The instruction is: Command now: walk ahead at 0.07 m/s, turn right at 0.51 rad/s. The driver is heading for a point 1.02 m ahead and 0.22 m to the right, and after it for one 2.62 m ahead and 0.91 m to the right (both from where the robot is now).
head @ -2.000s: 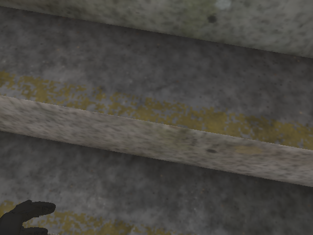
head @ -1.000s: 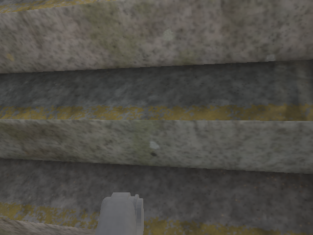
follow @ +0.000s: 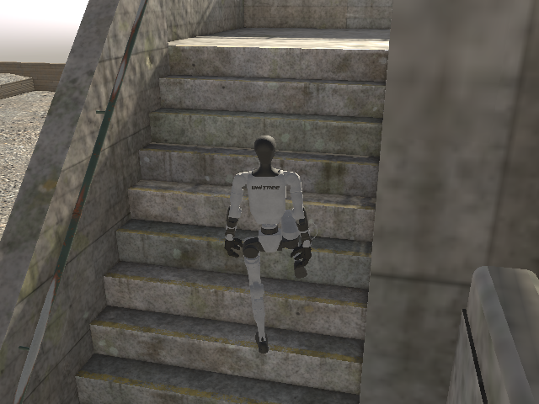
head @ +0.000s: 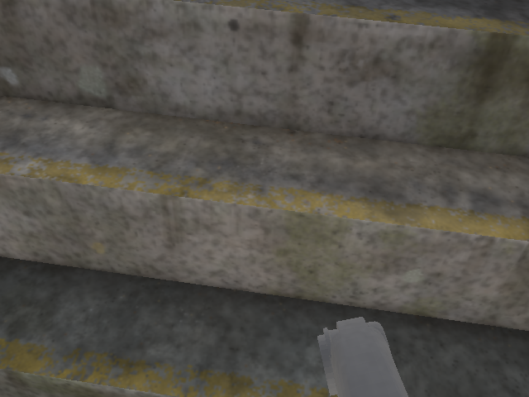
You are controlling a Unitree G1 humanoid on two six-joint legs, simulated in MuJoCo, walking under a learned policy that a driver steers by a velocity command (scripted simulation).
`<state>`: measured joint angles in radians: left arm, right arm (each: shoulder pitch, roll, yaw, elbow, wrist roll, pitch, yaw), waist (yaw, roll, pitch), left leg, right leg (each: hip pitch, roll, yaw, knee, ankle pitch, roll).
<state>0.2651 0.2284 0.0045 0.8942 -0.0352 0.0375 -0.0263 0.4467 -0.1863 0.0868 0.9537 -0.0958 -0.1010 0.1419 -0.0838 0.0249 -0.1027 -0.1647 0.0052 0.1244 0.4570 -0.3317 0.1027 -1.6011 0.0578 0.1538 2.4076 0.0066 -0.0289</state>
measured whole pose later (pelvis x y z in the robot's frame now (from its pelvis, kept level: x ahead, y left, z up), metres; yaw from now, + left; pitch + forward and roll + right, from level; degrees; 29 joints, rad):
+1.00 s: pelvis +0.11 -0.01 +0.20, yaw -26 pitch +7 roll +1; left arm 0.22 0.30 0.04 0.95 0.06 -0.06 -0.05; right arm 0.23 -0.15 0.05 0.72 -0.01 -0.07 0.01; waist -0.13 -0.05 -0.19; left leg -0.58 -0.03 -0.02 0.74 -0.33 0.04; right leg -0.83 0.01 0.16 1.43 -0.24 0.08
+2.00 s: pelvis +0.04 -0.30 +0.13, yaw -8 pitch +3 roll -2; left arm 0.15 0.22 0.05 0.68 0.02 -0.05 0.02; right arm 0.15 -0.26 -0.04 0.61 -0.05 0.02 0.00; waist -0.09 -0.01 0.01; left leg -0.76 -0.15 0.00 1.15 -0.45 0.16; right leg -0.48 0.04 0.01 1.78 -0.26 -0.01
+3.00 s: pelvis -0.14 -0.16 -0.02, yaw +18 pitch +2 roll -2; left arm 0.19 0.27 0.02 0.61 0.00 0.05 -0.03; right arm 0.23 -0.25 0.06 0.60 -0.03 0.00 -0.03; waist -0.06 -0.03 0.04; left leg -0.42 -0.19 -0.09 0.52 -0.12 0.09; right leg -0.76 0.00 0.02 1.65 -0.19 0.13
